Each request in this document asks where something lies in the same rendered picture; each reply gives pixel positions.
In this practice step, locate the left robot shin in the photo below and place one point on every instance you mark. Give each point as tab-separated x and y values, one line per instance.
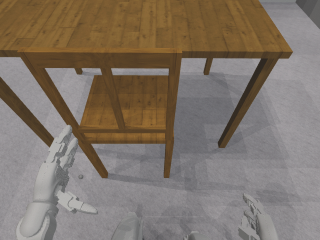
131	214

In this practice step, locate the table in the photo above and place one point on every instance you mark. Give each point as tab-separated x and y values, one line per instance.
219	29

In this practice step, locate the right robot hand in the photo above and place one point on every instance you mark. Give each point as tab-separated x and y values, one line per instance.
262	225

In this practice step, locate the robot left forearm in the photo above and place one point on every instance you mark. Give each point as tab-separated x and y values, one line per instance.
38	223

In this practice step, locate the chair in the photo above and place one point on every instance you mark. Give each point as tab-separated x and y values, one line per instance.
120	109

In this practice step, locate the robot left thigh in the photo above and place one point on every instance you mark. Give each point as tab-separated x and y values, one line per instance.
129	228

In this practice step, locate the left robot hand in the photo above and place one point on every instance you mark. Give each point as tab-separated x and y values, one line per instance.
54	170

